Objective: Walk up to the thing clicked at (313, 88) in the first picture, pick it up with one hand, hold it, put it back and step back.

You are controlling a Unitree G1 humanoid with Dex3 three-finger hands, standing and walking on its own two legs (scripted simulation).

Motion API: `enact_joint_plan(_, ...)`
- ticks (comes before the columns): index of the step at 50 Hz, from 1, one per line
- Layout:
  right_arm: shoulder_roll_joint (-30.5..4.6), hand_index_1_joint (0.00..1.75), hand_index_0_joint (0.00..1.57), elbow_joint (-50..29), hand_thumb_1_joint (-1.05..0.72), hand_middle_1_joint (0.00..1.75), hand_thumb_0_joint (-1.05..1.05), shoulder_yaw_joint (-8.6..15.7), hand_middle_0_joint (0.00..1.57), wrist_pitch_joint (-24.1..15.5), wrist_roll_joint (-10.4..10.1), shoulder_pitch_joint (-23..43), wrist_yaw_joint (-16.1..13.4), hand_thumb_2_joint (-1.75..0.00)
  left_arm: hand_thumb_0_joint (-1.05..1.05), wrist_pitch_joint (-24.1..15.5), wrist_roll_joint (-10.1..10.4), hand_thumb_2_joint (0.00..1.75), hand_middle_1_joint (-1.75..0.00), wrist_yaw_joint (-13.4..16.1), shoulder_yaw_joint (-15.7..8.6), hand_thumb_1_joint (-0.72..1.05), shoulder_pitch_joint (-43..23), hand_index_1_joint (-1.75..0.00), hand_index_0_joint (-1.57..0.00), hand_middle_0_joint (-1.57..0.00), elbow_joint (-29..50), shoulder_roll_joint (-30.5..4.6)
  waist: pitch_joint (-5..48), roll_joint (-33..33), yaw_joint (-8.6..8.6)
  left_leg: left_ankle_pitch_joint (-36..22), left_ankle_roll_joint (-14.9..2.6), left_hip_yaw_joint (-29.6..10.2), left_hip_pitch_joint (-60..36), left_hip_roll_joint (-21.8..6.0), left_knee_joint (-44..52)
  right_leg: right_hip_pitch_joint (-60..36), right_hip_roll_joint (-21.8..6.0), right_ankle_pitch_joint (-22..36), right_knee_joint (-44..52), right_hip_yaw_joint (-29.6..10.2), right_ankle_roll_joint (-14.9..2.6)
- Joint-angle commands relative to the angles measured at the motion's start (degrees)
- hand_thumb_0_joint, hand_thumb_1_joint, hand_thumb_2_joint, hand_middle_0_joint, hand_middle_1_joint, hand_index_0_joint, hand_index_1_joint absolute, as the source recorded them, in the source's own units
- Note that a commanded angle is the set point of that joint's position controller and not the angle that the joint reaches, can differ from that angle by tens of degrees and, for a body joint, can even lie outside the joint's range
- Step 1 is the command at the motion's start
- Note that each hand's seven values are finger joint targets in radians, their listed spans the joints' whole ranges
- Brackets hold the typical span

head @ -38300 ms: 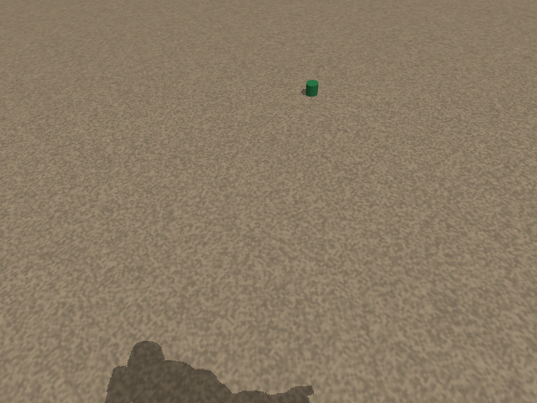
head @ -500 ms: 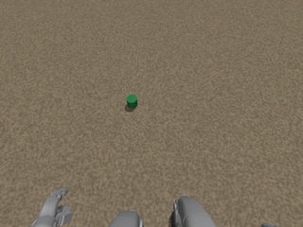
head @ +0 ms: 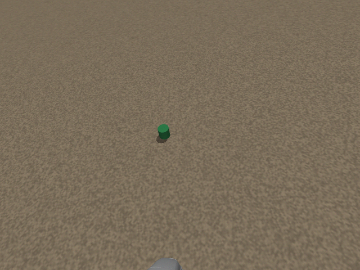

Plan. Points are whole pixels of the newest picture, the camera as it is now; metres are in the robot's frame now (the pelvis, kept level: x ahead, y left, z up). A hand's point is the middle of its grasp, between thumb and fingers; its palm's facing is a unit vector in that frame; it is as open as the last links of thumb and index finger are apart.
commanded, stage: step back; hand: left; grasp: from above
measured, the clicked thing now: (163, 131) +1.08 +0.31 -0.72
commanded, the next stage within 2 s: stand in 0.92 s
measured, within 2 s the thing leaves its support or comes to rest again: neither
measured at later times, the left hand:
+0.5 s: hand out of the picture +0.07 +0.25 -0.13, palm faces +0.08 -0.91 -0.41, open 7.4 cm
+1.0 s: hand out of the picture +0.10 +0.27 -0.15, palm faces +0.08 -0.93 -0.37, open 7.4 cm
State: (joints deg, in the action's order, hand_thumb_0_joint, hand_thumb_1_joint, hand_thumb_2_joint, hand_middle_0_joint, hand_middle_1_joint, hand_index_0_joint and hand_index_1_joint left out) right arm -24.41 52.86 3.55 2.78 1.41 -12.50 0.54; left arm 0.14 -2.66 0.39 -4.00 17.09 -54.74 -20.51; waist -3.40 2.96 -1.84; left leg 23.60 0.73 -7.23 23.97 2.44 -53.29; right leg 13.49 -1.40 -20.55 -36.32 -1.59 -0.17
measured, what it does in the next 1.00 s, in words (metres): steps on the spot: left foot, then right foot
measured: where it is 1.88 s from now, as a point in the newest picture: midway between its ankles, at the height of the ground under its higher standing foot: outside the picture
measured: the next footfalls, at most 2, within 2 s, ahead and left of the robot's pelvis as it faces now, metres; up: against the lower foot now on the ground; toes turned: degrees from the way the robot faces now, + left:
left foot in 0.08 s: +0.04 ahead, +0.14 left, +0.00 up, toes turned +0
right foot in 0.36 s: +0.08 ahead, -0.12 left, +0.00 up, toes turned +2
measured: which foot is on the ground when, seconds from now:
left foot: up 0.00-0.06, down 0.08-0.38, up 0.40-0.70, down 0.72-1.00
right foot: down 0.00-0.12, up 0.14-0.34, down 0.36-1.00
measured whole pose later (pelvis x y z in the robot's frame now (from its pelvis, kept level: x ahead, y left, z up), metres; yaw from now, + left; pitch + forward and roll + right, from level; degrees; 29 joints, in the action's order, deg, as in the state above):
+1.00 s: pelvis +0.05 +0.01 +0.00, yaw +4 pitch -3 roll +0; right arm -18.9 58.7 0.3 -0.4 0.9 -3.5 1.1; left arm -0.7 -0.4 0.3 -1.0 8.8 -60.3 -20.8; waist -4.1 0.4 -1.3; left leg 13.4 0.5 0.8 16.7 -1.5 -33.0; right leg 10.7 -1.2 -19.8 -33.5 1.4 0.4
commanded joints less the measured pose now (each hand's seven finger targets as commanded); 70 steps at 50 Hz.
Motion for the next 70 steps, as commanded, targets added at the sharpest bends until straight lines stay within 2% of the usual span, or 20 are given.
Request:
enact_joint_plan(1, -7.8, 0.3, 0.2, -5.1, -0.9, 0.3, 0.0, 2.1, 0.2, -3.2, 0.4, 5.3, 0.3, -0.9, 0.0, -2.3, -0.3, 0.9, -0.3, 0.4, -5.0, 0.9, -4.8, -0.3, -0.2, -0.2, 6.0, -18.1, -1.3, -16.7, -1.8, 6.0, 0.74, 5.4, 1.4, -2.4, 15.0, -2.1, -11.8, -14.0, 16.4, -13.5, -9.85)
enact_joint_plan(4, -7.9, 0.3, 0.2, -1.8, -0.9, 0.3, 0.0, 3.1, 0.2, -4.3, 0.6, 0.2, 0.2, -0.9, 0.0, -1.1, 0.5, 0.9, -0.3, 0.0, -3.2, 0.9, -5.2, -0.3, -0.2, -0.2, 6.2, -15.9, 1.6, -11.4, 0.82, -3.1, -1.03, 7.7, -14.5, 0.5, 31.8, 3.5, -8.8, -7.5, 7.9, -8.4, -7.46)
enact_joint_plan(5, -9.0, 0.3, 0.2, -1.4, -0.9, 0.3, 0.0, 3.8, 0.2, -4.8, 1.1, -1.6, -0.1, -0.9, 0.0, -1.0, 0.6, 0.9, -0.3, -0.1, -2.4, 0.9, -3.6, -0.3, -0.2, -0.2, 6.3, -12.9, 4.1, -6.6, 1.49, -3.7, -2.16, 1.2, -21.7, -2.5, 32.5, 8.1, -7.2, -2.5, 0.4, -6.1, -5.67)
enact_joint_plan(7, -18.0, 0.3, 0.2, -1.6, -0.9, 0.3, 0.0, 5.3, 0.2, -5.0, 1.3, -3.6, -0.2, -0.9, 0.0, -1.2, 1.6, 0.9, -0.3, 0.0, -2.7, 0.9, -8.2, -0.3, -0.2, -0.2, 6.6, -13.5, 1.6, 6.2, 3.94, 21.5, -14.16, -29.4, -16.6, -20.9, 41.0, 20.2, 0.7, -13.7, -16.3, 1.6, -1.63)
enact_joint_plan(8, -18.5, 0.3, 0.2, -1.7, -0.9, 0.3, 0.0, 5.7, 0.2, -5.1, 0.8, -2.3, 0.0, -0.9, 0.0, -1.5, 1.2, 0.9, -0.3, 0.0, -3.4, 0.9, -9.6, -0.3, -0.2, -0.2, 6.3, -16.4, -2.9, 4.6, 3.89, 25.3, -16.74, -30.0, -8.9, -22.8, 43.0, 17.4, -1.4, -13.3, -19.4, -1.6, -1.98)
enact_joint_plan(11, -12.5, 0.3, 0.2, -2.7, -0.9, 0.3, 0.0, 3.8, 0.2, -5.4, 1.1, 0.9, 0.1, -0.9, 0.0, -2.3, 1.7, 0.9, -0.3, -0.9, -3.2, 0.9, -5.2, -0.3, -0.2, -0.2, 4.6, -14.3, -4.0, 4.3, 1.37, 13.5, -13.12, -16.0, -10.7, -16.2, 39.2, 16.5, -1.8, -8.1, -13.4, -0.6, -2.09)
enact_joint_plan(15, -12.1, 0.3, 0.2, -2.6, -0.9, 0.3, 0.0, 3.8, 0.2, -5.0, 1.0, -0.4, 0.3, -0.9, 0.0, -2.7, 1.4, 0.9, -0.3, -1.3, -3.4, 0.9, -5.2, -0.3, -0.2, -0.2, 3.5, -12.6, -0.9, 6.7, 2.76, 4.3, -11.46, -10.0, -7.6, -13.2, 35.5, 6.2, 1.1, -4.8, -3.1, 3.6, -1.03)
enact_joint_plan(18, -7.7, 0.3, 0.2, -3.5, -0.9, 0.3, 0.0, 2.2, 0.2, -3.7, -0.2, 3.3, 0.2, -0.9, 0.0, -3.8, 0.9, 0.9, -0.3, 0.0, -3.6, 0.9, 2.6, -0.3, -0.2, -0.2, 0.5, -12.2, 3.4, 2.1, -2.93, -2.0, -6.72, -0.9, 0.3, -8.1, 19.3, -11.4, 2.5, 5.5, 12.4, 4.1, -1.51)
enact_joint_plan(20, -2.5, 0.3, 0.2, -5.2, -0.9, 0.3, 0.0, 0.3, 0.2, -3.5, -0.4, 2.1, -0.7, -0.9, 0.0, -4.4, -0.4, 0.9, -0.3, 0.9, -5.4, 0.9, 2.7, -0.3, -0.2, -0.2, 2.0, -20.1, 2.0, -12.5, -3.02, 9.1, -1.68, 0.6, 15.1, 3.6, -1.5, -13.5, -18.4, -7.7, 24.3, -29.2, -6.44)
enact_joint_plan(21, -7.9, 0.3, 0.2, -3.5, -0.9, 0.3, 0.0, 2.0, 0.2, -3.2, -0.2, 0.2, -1.5, -0.9, 0.0, -4.2, 0.0, 0.9, -0.3, 0.9, -5.6, 0.9, -1.9, -0.3, -0.2, -0.2, 3.4, -21.7, 0.2, -7.3, -1.79, 9.0, -1.65, -3.0, 10.1, -1.1, -3.4, -4.5, -23.2, -15.0, 24.9, -32.8, -10.26)
enact_joint_plan(22, -9.7, 0.3, 0.2, -2.6, -0.9, 0.3, 0.0, 2.6, 0.2, -3.5, -0.1, -0.7, -1.6, -0.9, 0.0, -4.2, 0.3, 0.9, -0.3, 0.8, -5.4, 0.9, -5.0, -0.3, -0.2, -0.2, 4.4, -21.3, -2.7, -7.7, -0.24, 7.7, -1.79, -2.5, 9.5, -3.6, -4.5, -1.6, -23.8, -12.8, 23.9, -31.7, -14.21)
enact_joint_plan(25, -7.5, 0.3, 0.2, 0.0, -0.9, 0.3, 0.0, 1.7, 0.2, -3.8, -0.5, -2.1, -0.9, -0.9, 0.0, -5.2, 1.3, 0.9, -0.3, 1.0, -3.4, 0.9, -5.8, -0.3, -0.2, -0.2, 4.2, -15.2, -1.5, -6.4, 1.27, 0.0, -1.43, -2.3, 5.0, -2.8, -0.6, -3.7, -12.9, 15.2, 18.0, -12.4, -7.47)
enact_joint_plan(33, -5.0, 0.3, 0.2, -0.5, -0.9, 0.3, 0.0, 1.1, 0.2, -3.3, -0.3, 1.4, -0.8, -0.9, 0.0, -4.0, 2.1, 0.9, -0.3, 1.6, -2.5, 0.9, -6.0, -0.3, -0.2, -0.2, 3.9, -15.0, 3.3, -12.7, 0.69, -5.9, -1.45, 8.6, -6.5, -3.2, 16.7, -3.9, -11.8, 46.0, 6.5, -2.8, -8.0)
enact_joint_plan(36, -6.8, 0.3, 0.2, 1.0, -0.9, 0.3, 0.0, 1.9, 0.2, -3.7, -0.2, 0.5, -1.1, -0.9, 0.0, -2.8, 2.5, 0.9, -0.3, 1.6, -2.0, 0.9, -7.0, -0.3, -0.2, -0.2, 4.5, -14.1, 6.9, -7.2, 1.69, -26.3, -3.7, 6.2, -14.8, -4.5, 25.1, -1.8, -8.6, 36.5, -1.2, -1.0, -4.23)
enact_joint_plan(39, -11.7, 0.3, 0.2, -0.4, -0.9, 0.3, 0.0, 2.3, 0.2, -3.9, -0.7, 6.0, -1.5, -0.9, 0.0, -1.7, 3.7, 0.9, -0.3, 1.6, -1.3, 0.9, -4.8, -0.3, -0.2, -0.2, 2.7, -11.4, 10.6, 3.5, -0.29, -31.6, -14.97, -8.2, -12.5, -18.6, 25.8, -1.2, 0.1, 5.0, -7.4, 2.7, -0.98)
enact_joint_plan(41, -10.6, 0.3, 0.2, -0.2, -0.9, 0.3, 0.0, 1.7, 0.2, -3.2, -0.5, 9.3, -1.2, -0.9, 0.0, -1.7, 3.0, 0.9, -0.3, 1.4, -1.2, 0.9, -5.7, -0.3, -0.2, -0.2, 0.9, -11.8, 8.3, 4.8, -0.82, -22.0, -12.54, -5.2, -5.7, -17.0, 27.5, -5.3, -0.2, -3.5, -1.2, 1.9, -1.89)
enact_joint_plan(45, -7.6, 0.3, 0.2, 0.8, -0.9, 0.3, 0.0, 0.6, 0.2, -2.9, -0.9, 10.6, -1.0, -0.9, 0.0, -2.8, 2.1, 0.9, -0.3, 1.1, -1.7, 0.9, -6.8, -0.3, -0.2, -0.2, -0.6, -15.0, 4.8, -0.2, 0.39, -14.4, -4.11, 0.8, -5.0, -9.0, 22.6, -2.7, -6.8, 6.7, 9.6, -7.4, -4.29)
enact_joint_plan(46, -6.7, 0.3, 0.2, 2.4, -0.9, 0.3, 0.0, 0.0, 0.2, -3.7, -1.0, 7.5, -0.6, -0.9, 0.0, -2.6, 1.6, 0.9, -0.3, 0.6, 0.1, 0.9, -9.5, -0.3, -0.2, -0.2, -1.6, -12.9, 4.4, -0.8, 2.88, -13.5, -3.74, 0.3, -11.4, -8.4, 27.5, 2.3, -7.3, 4.9, 11.2, -7.1, -3.57)
enact_joint_plan(54, -7.2, 0.3, 0.2, 5.7, -0.9, 0.3, 0.0, -0.7, 0.2, -5.3, -1.1, 11.2, -0.2, -0.9, 0.0, -3.0, 2.4, 0.9, -0.3, -0.1, 1.4, 0.9, -11.4, -0.3, -0.2, -0.2, -4.9, -11.8, 5.4, -2.8, 1.95, -24.8, -3.13, 0.6, -18.1, -10.5, 30.9, -3.9, -5.4, 15.6, 16.5, -3.2, -1.03)
enact_joint_plan(70, -7.4, 0.3, 0.2, 9.3, -0.9, 0.3, 0.0, -1.2, 0.2, -5.2, -1.1, 11.9, -0.3, -0.9, 0.0, -2.7, 2.2, 0.9, -0.3, -0.3, 1.6, 0.9, -12.6, -0.3, -0.2, -0.2, -7.6, -11.9, 3.1, -1.3, 1.45, -15.2, -1.56, 1.4, -16.4, -10.2, 37.7, -5.6, -5.9, 9.4, 22.0, -3.0, -0.58)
